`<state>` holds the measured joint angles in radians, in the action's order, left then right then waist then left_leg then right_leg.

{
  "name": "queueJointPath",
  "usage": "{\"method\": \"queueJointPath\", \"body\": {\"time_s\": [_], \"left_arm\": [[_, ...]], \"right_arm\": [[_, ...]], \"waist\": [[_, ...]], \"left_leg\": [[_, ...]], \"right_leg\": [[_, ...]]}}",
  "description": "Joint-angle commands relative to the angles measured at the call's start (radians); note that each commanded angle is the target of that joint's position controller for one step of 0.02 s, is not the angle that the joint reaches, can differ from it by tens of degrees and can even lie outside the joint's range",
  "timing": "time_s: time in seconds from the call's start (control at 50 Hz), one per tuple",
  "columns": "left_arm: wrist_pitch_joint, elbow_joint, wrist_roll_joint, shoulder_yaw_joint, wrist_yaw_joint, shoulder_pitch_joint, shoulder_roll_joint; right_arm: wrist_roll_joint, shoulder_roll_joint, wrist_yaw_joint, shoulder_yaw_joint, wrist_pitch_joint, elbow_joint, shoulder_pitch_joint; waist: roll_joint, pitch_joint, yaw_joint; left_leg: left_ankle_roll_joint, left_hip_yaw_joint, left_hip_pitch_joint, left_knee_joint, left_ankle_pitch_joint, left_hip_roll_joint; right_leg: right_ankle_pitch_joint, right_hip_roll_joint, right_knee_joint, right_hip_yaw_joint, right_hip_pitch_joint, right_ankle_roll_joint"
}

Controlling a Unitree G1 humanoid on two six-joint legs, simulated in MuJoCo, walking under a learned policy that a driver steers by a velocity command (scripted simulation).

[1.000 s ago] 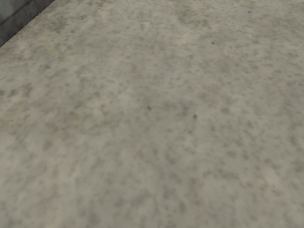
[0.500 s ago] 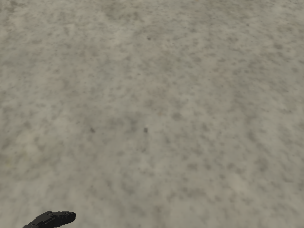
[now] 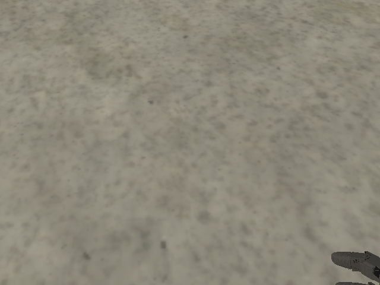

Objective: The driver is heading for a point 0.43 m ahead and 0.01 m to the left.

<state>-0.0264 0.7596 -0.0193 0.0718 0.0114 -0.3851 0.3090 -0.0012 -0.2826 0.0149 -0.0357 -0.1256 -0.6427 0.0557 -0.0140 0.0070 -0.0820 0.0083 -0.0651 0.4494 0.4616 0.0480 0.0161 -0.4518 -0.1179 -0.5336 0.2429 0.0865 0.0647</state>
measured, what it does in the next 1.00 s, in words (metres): walks ahead: right foot, then left foot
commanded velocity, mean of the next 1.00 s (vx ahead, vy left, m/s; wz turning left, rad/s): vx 0.29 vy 0.00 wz -0.11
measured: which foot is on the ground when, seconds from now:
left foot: down 0.00-0.48, up 0.50-0.82, down 0.84-1.00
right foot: down 0.00-0.00, up 0.02-0.44, down 0.46-1.00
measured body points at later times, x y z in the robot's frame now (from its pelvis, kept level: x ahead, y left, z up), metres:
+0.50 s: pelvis +0.26 -0.04 +0.00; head +0.29 -0.05 +0.45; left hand +0.52 +0.17 -0.06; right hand +0.22 -0.32 -0.13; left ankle +0.12 +0.13 -0.71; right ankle +0.36 -0.15 -0.73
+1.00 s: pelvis +0.36 -0.05 +0.01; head +0.37 -0.04 +0.46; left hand +0.49 +0.19 -0.12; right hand +0.46 -0.32 -0.10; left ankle +0.39 +0.09 -0.73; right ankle +0.36 -0.15 -0.73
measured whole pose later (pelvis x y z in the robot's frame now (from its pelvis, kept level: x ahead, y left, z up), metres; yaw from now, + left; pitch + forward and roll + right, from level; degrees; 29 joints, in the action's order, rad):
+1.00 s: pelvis +0.36 -0.05 +0.01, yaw -5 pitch -1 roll -1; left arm -0.01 0.89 0.02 0.01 0.00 -0.17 0.24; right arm -0.01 -0.25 -0.03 -0.03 0.00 -0.86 0.18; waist 0.01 0.02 -0.01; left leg 0.04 -0.03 0.25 0.51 0.24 -0.04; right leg -0.25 -0.04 -0.47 -0.03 0.21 0.03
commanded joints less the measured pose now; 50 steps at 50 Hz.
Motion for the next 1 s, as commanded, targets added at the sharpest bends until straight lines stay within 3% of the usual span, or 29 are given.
{"method": "queueJointPath", "body": {"time_s": [0.02, 0.04, 0.06, 0.08, 0.1, 0.14, 0.2, 0.26, 0.38, 0.42, 0.44, 0.46, 0.48, 0.5, 0.52, 0.54, 0.56, 0.58, 0.62, 0.66, 0.7, 0.78, 0.82, 0.84, 0.86, 0.88, 0.9, 0.92, 1.0], "left_arm": [[-0.025, -0.091, -0.012, -0.018, -0.002, -0.096, -0.011], [-0.029, -0.074, -0.02, -0.01, 0.0, -0.098, 0.07], [-0.028, -0.08, -0.019, 0.006, 0.0, 0.003, 0.13], [-0.028, -0.097, -0.007, 0.006, 0.002, 0.077, 0.126], [-0.033, -0.115, 0.006, 0.007, 0.0, 0.129, 0.114], [-0.034, -0.119, 0.003, 0.004, -0.011, 0.127, 0.081], [-0.032, -0.131, 0.011, -0.013, -0.019, 0.161, 0.032], [-0.042, -0.15, 0.014, -0.03, -0.029, 0.251, 0.008], [-0.054, -0.191, 0.003, -0.024, -0.047, 0.394, 0.037], [-0.06, -0.183, 0.014, -0.011, -0.05, 0.351, 0.06], [-0.061, -0.153, 0.025, 0.004, -0.046, 0.262, 0.083], [-0.061, -0.126, 0.036, 0.02, -0.039, 0.16, 0.124], [-0.054, -0.116, 0.057, 0.033, -0.026, 0.035, 0.208], [-0.038, -0.109, 0.05, 0.032, -0.029, 0.029, 0.221], [-0.026, -0.108, 0.027, 0.019, -0.034, 0.042, 0.155], [-0.026, -0.109, 0.017, 0.007, -0.035, 0.111, 0.123], [-0.028, -0.108, 0.019, -0.005, -0.038, 0.174, 0.09], [-0.03, -0.108, 0.023, -0.012, -0.041, 0.227, 0.066], [-0.039, -0.093, 0.047, -0.014, -0.044, 0.283, 0.053], [-0.044, -0.075, 0.051, -0.013, -0.04, 0.318, 0.058], [-0.039, -0.05, 0.047, -0.01, -0.031, 0.311, 0.07], [-0.019, -0.003, 0.038, -0.014, -0.024, 0.292, 0.075], [-0.014, 0.018, 0.029, -0.029, -0.025, 0.285, 0.045], [-0.015, 0.035, 0.036, -0.037, -0.026, 0.247, 0.024], [-0.019, 0.046, 0.047, -0.036, -0.029, 0.185, 0.028], [-0.013, 0.055, 0.041, -0.035, -0.023, 0.175, 0.027], [-0.006, 0.059, 0.04, -0.032, -0.016, 0.214, 0.051], [0.001, 0.06, 0.036, -0.031, -0.01, 0.229, 0.046], [0.014, 0.094, 0.034, -0.03, -0.001, 0.216, 0.045]], "right_arm": [[-0.026, -0.285, -0.008, -0.097, -0.005, -0.024, 0.343], [0.003, -0.206, 0.002, -0.083, 0.001, -0.03, 0.357], [0.007, -0.145, 0.001, -0.066, 0.005, -0.025, 0.315], [-0.003, -0.129, 0.001, -0.057, 0.012, -0.019, 0.266], [-0.007, -0.111, 0.001, -0.051, 0.017, -0.027, 0.235], [-0.012, -0.088, 0.0, -0.041, 0.014, -0.037, 0.214], [0.007, -0.119, 0.0, -0.048, 0.012, -0.064, 0.225], [0.013, -0.159, -0.004, -0.057, 0.021, -0.084, 0.236], [0.029, -0.188, -0.006, -0.06, 0.044, -0.143, 0.314], [0.027, -0.198, -0.014, -0.061, 0.06, -0.155, 0.306], [0.028, -0.192, -0.018, -0.058, 0.064, -0.153, 0.295], [0.019, -0.166, -0.021, -0.047, 0.062, -0.147, 0.299], [-0.022, -0.099, -0.023, -0.018, 0.054, -0.112, 0.322], [-0.008, -0.042, -0.018, 0.004, 0.05, -0.142, 0.48], [0.011, -0.152, -0.017, -0.024, 0.054, -0.166, 0.436], [0.025, -0.166, -0.018, -0.031, 0.061, -0.144, 0.348], [0.017, -0.147, -0.026, -0.029, 0.07, -0.144, 0.305], [0.005, -0.136, -0.034, -0.031, 0.085, -0.142, 0.29], [0.0, -0.094, -0.043, -0.025, 0.111, -0.157, 0.325], [-0.004, -0.073, -0.05, -0.02, 0.122, -0.16, 0.324], [-0.009, -0.065, -0.054, -0.014, 0.128, -0.153, 0.273], [-0.007, -0.087, -0.052, -0.022, 0.143, -0.145, 0.199], [-0.022, -0.084, -0.051, -0.021, 0.14, -0.144, 0.182], [-0.028, -0.11, -0.055, -0.023, 0.136, -0.134, 0.171], [-0.02, -0.17, -0.06, -0.034, 0.136, -0.126, 0.153], [-0.009, -0.17, -0.055, -0.041, 0.137, -0.147, 0.132], [-0.011, -0.115, -0.047, -0.03, 0.133, -0.143, 0.119], [-0.018, -0.086, -0.044, -0.021, 0.127, -0.151, 0.113], [-0.009, -0.09, -0.042, -0.019, 0.107, -0.186, 0.125]], "waist": [[-0.261, -0.331, 0.126], [-0.244, -0.287, 0.145], [-0.135, -0.15, 0.17], [-0.063, -0.077, 0.16], [-0.043, -0.013, 0.147], [-0.09, 0.002, 0.107], [-0.093, 0.01, 0.101], [-0.071, 0.018, 0.126], [-0.075, 0.047, 0.156], [-0.078, 0.012, 0.112], [-0.068, -0.047, 0.063], [-0.047, -0.124, 0.016], [0.128, -0.281, -0.005], [0.324, -0.421, 0.043], [0.188, -0.373, 0.011], [0.147, -0.232, 0.027], [0.081, -0.171, 0.052], [0.072, -0.129, 0.082], [0.116, -0.125, 0.132], [0.128, -0.125, 0.149], [0.127, -0.129, 0.128], [0.108, -0.082, 0.106], [0.079, -0.042, 0.121], [0.043, -0.032, 0.11], [-0.053, -0.029, 0.058], [-0.135, -0.023, 0.047], [-0.099, -0.001, 0.075], [-0.089, -0.006, 0.075], [-0.05, -0.036, 0.08]], "left_leg": [[-0.268, -0.572, -0.79, -0.08, 0.259, -0.386], [-0.275, -0.737, -0.787, -0.152, 0.481, -0.423], [-0.236, -0.608, -0.677, -0.169, 0.483, -0.38], [-0.212, -0.482, -0.572, -0.177, 0.37, -0.335], [-0.212, -0.395, -0.479, -0.198, 0.244, -0.298], [-0.204, -0.284, -0.385, -0.238, 0.11, -0.245], [-0.234, -0.198, -0.34, -0.288, -0.003, -0.24], [-0.226, -0.11, -0.318, -0.312, -0.05, -0.223], [-0.182, -0.063, -0.37, -0.27, -0.115, -0.247], [-0.143, -0.04, -0.414, -0.167, -0.296, -0.238], [-0.114, -0.009, -0.402, -0.06, -0.427, -0.201], [-0.073, 0.028, -0.337, 0.09, -0.408, -0.149], [-0.012, 0.071, -0.117, 0.399, -0.009, -0.069], [0.034, 0.021, 0.093, 0.671, 0.625, 0.029], [0.038, -0.049, 0.13, 0.756, 0.619, -0.011], [0.037, -0.019, 0.189, 0.758, 0.568, -0.046], [0.044, -0.003, 0.175, 0.711, 0.504, -0.081], [0.052, -0.004, 0.123, 0.648, 0.453, -0.106], [0.068, 0.005, -0.047, 0.561, 0.365, -0.111], [0.076, 0.017, -0.126, 0.431, 0.323, -0.104], [0.07, 0.021, -0.168, 0.313, 0.244, -0.101], [0.043, 0.022, -0.237, 0.152, 0.161, -0.09], [0.015, 0.024, -0.319, -0.007, 0.06, -0.085], [-0.002, -0.029, -0.356, -0.053, -0.037, -0.134], [-0.031, -0.054, -0.379, -0.027, -0.108, -0.178], [-0.05, -0.041, -0.275, -0.034, 0.093, -0.147], [-0.038, -0.032, -0.22, -0.057, 0.162, -0.122], [-0.02, -0.024, -0.21, -0.061, 0.144, -0.116], [-0.001, 0.0, -0.263, -0.022, -0.025, -0.097]], "right_leg": [[-0.023, -0.004, -0.551, -0.06, 0.5, -0.021], [-0.122, 0.055, -0.698, -0.047, 0.649, -0.036], [-0.035, 0.089, -0.746, -0.042, 0.692, -0.042], [0.03, 0.119, -0.738, -0.082, 0.679, -0.047], [0.076, 0.142, -0.685, -0.093, 0.674, -0.05], [0.119, 0.182, -0.596, -0.119, 0.596, -0.051], [0.149, 0.202, -0.445, -0.171, 0.577, -0.067], [0.308, 0.206, -0.242, -0.2, 0.528, -0.072], [0.427, 0.161, -0.025, -0.221, 0.43, -0.047], [0.423, 0.134, 0.038, -0.235, 0.336, -0.019], [0.476, 0.107, 0.075, -0.257, 0.195, 0.003], [0.622, 0.141, 0.086, -0.237, 0.018, 0.031], [0.985, 0.374, 0.006, 0.002, -0.288, 0.115], [1.037, 0.559, 0.048, 0.288, -0.452, 0.28], [0.918, 0.504, 0.093, 0.259, -0.354, 0.256], [0.896, 0.457, 0.112, 0.137, -0.246, 0.219], [0.901, 0.41, 0.137, 0.068, -0.139, 0.194], [0.892, 0.38, 0.168, 0.013, -0.03, 0.178], [0.908, 0.34, 0.22, -0.067, 0.133, 0.176], [0.903, 0.32, 0.237, -0.122, 0.196, 0.182], [0.81, 0.314, 0.248, -0.134, 0.198, 0.176], [0.409, 0.313, 0.272, -0.093, 0.222, 0.152], [0.208, 0.267, 0.253, -0.094, 0.26, 0.091], [0.143, 0.232, 0.227, -0.103, 0.275, 0.045], [0.089, 0.172, 0.195, -0.139, 0.299, 0.008], [0.111, 0.124, 0.184, -0.206, 0.233, -0.019], [0.149, 0.124, 0.158, -0.214, 0.187, -0.029], [0.187, 0.13, 0.147, -0.214, 0.166, -0.026], [0.349, 0.144, 0.127, -0.206, 0.125, -0.014]]}}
